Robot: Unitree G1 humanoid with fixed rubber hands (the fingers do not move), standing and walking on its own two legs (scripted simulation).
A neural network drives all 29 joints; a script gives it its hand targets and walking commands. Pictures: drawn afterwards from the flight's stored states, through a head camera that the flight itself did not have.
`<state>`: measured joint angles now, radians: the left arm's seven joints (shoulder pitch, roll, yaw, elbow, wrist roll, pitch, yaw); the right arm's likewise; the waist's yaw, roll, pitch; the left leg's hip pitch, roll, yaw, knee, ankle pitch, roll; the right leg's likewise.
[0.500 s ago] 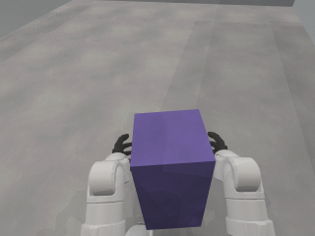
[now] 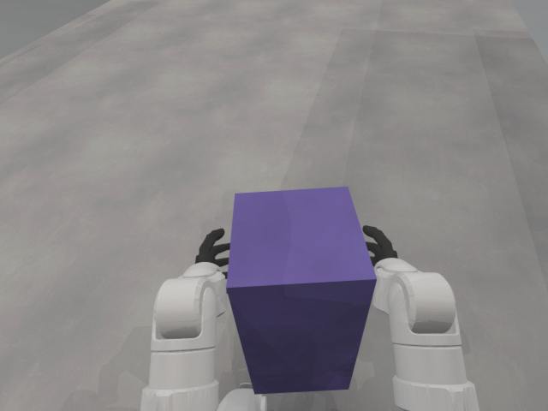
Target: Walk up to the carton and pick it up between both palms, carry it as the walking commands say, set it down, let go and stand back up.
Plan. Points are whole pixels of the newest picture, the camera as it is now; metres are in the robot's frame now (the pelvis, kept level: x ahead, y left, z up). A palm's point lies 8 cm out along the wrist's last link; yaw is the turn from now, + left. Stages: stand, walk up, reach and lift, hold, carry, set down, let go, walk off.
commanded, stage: carry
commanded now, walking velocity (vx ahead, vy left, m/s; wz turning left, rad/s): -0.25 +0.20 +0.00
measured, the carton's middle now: (296, 300) +0.28 -0.01 +0.02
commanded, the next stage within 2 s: none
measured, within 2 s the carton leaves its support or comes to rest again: neither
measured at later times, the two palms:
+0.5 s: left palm out of the picture +0.10 +0.18 +0.08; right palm out of the picture +0.09 -0.06 +0.07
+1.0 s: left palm out of the picture -0.04 +0.17 +0.08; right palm out of the picture -0.06 -0.07 +0.09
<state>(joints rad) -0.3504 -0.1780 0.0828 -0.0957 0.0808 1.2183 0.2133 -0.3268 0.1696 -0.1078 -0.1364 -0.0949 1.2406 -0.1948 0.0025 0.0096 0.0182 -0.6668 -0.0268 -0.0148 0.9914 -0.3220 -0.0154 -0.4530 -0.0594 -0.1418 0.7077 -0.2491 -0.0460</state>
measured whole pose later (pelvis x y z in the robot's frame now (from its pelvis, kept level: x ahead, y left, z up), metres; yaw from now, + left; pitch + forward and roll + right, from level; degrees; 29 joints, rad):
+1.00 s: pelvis -0.33 +0.07 +0.00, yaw -1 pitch +0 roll -1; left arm -0.35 -0.18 0.07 -0.04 0.09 1.22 0.22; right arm -0.33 0.17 -0.14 -0.09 -0.09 1.24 -0.19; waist -0.02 0.00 -0.07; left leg -0.58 0.04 0.08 0.67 -0.27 0.04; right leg -0.47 -0.04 -0.15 0.70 -0.24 -0.05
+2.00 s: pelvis -0.51 +0.02 +0.01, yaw -1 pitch +1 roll +0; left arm -0.32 -0.17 0.06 -0.08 0.09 1.22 0.21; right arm -0.29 0.16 -0.10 -0.11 -0.07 1.23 -0.21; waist -0.03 -0.02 -0.06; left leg -0.49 0.03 0.08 0.55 -0.25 0.04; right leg -0.44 -0.01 -0.13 0.50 -0.10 -0.05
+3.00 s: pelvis -0.60 +0.02 +0.01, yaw -1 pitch +1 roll +0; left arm -0.33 -0.17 0.06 -0.07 0.07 1.21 0.22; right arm -0.31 0.16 -0.11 -0.12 -0.09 1.24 -0.20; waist -0.01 0.00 -0.08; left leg -0.49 0.02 0.09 0.61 -0.19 0.05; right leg -0.47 -0.01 -0.12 0.59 -0.16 -0.05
